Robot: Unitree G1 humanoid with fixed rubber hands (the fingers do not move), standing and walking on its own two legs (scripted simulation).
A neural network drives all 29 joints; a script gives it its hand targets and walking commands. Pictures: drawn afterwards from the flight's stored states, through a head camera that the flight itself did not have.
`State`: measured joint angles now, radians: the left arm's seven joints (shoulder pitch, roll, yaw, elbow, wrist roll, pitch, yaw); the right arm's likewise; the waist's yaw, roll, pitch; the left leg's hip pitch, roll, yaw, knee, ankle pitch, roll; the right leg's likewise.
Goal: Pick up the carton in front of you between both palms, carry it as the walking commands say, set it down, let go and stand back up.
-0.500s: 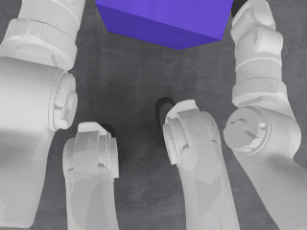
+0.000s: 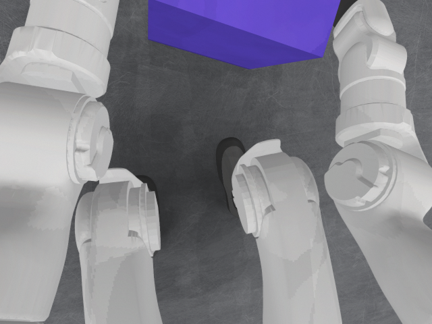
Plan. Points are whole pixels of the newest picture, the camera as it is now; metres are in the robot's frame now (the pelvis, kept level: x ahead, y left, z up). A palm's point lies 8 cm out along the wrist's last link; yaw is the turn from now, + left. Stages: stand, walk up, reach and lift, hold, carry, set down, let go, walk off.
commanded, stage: set down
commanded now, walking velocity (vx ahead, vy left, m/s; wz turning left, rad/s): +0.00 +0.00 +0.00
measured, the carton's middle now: out of the picture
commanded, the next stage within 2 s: let go in 1.32 s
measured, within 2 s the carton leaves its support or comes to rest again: neither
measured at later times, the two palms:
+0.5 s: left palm out of the picture +0.63 +0.07 -0.12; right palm out of the picture +0.51 -0.27 -0.12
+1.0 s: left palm out of the picture +0.64 +0.09 +0.04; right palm out of the picture +0.51 -0.28 +0.04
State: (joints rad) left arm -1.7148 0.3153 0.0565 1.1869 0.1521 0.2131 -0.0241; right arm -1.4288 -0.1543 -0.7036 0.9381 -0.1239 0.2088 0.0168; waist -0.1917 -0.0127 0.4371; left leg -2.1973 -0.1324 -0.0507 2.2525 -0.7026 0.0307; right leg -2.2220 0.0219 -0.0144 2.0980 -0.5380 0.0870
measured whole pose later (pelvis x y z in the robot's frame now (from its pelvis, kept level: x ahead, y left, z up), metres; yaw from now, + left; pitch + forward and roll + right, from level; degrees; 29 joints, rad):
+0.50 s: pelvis -0.01 -0.01 +0.01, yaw -1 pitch +37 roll -4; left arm -1.78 0.56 -0.20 1.15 -0.16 0.24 0.00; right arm -1.45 -0.19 -0.41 0.87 0.17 0.17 -0.18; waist -0.22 0.00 0.42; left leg -2.16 -0.05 -0.03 2.19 -0.67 0.02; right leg -2.22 0.01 -0.05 2.04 -0.47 0.01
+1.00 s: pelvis +0.00 -0.01 +0.13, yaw +0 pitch +47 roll -3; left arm -1.64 0.53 -0.03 1.09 -0.02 0.33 -0.06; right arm -1.26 -0.13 -0.46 0.66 0.09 0.31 -0.16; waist -0.23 0.04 0.11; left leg -1.97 -0.06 -0.04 1.72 -0.57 0.01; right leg -2.03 0.02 -0.01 1.60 -0.40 0.02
